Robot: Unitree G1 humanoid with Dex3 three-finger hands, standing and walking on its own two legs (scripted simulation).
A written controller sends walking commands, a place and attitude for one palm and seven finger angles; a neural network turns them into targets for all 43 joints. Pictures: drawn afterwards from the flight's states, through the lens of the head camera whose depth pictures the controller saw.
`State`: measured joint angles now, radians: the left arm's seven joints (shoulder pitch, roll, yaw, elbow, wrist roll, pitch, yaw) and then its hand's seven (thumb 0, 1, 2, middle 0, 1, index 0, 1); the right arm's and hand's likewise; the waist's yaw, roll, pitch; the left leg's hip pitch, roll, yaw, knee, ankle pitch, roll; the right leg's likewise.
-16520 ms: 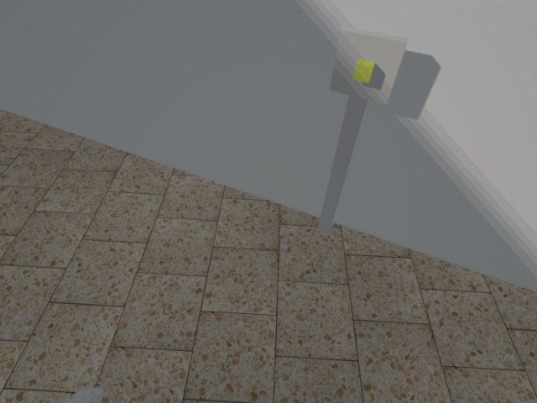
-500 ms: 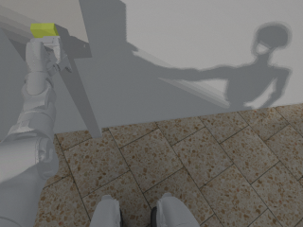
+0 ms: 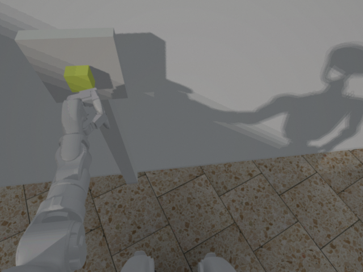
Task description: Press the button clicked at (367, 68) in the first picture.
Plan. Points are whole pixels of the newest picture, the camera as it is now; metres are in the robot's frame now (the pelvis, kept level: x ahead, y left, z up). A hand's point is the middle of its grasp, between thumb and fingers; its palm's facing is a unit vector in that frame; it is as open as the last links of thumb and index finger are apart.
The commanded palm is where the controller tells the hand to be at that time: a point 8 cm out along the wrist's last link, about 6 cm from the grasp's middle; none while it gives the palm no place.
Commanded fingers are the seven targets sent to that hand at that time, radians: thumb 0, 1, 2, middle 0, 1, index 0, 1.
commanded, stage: pull the fist back off the button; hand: left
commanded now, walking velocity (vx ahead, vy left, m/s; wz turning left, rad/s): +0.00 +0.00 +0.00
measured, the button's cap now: (80, 77) +0.52 +0.21 +0.10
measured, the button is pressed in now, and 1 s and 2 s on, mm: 0 0 0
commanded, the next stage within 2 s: draw the hand back to the body in 0.32 s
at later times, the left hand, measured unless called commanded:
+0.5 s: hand (98, 135) +0.39 +0.16 +0.07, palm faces +0.11 -0.99 -0.03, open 3.1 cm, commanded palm +0.35 +0.22 +0.08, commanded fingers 0.00 0.90 0.90 -1.30 -1.50 -1.30 -1.50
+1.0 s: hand (58, 167) +0.29 +0.19 +0.13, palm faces +0.15 -0.98 -0.16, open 3.1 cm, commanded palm +0.25 +0.24 +0.15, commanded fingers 0.00 0.90 0.90 -1.30 -1.50 -1.30 -1.50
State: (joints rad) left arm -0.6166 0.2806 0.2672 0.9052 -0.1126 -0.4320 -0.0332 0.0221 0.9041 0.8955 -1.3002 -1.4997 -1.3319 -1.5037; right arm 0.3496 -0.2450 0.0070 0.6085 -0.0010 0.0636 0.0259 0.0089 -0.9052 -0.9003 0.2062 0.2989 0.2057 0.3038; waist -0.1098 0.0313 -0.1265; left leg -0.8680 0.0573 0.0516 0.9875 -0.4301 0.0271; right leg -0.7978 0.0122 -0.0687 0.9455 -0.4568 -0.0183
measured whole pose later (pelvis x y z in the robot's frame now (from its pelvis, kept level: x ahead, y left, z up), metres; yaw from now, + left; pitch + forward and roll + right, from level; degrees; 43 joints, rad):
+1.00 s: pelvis +0.02 -0.01 +0.04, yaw +2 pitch +4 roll +0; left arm 0.12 0.27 0.15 0.07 -0.17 -0.16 -0.06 0.02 0.90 0.90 -1.30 -1.50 -1.30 -1.50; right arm 0.21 -0.25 0.02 0.58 0.05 -0.06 -0.08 0.02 -0.91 -0.90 0.20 0.30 0.20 0.30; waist 0.00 0.05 -0.07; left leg -0.42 0.03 0.05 0.69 -0.34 0.01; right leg -0.36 0.00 -0.08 0.68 -0.39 -0.03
